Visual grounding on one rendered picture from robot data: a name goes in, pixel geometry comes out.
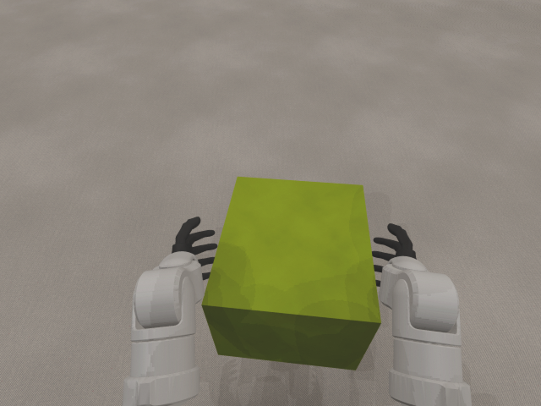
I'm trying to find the left robot hand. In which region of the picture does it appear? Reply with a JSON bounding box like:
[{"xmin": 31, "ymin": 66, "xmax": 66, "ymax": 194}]
[{"xmin": 172, "ymin": 217, "xmax": 217, "ymax": 280}]

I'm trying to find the right robot hand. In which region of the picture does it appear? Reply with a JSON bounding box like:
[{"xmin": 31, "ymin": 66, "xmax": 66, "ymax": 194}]
[{"xmin": 372, "ymin": 223, "xmax": 417, "ymax": 287}]

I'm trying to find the left robot forearm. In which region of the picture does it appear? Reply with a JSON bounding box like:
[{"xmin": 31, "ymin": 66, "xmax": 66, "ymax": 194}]
[{"xmin": 123, "ymin": 251, "xmax": 205, "ymax": 406}]

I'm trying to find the right robot forearm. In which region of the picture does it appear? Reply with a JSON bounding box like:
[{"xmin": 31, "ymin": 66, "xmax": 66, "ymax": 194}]
[{"xmin": 379, "ymin": 256, "xmax": 472, "ymax": 406}]

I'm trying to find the carton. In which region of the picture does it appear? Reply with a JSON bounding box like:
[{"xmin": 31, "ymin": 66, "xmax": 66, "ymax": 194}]
[{"xmin": 202, "ymin": 177, "xmax": 381, "ymax": 370}]

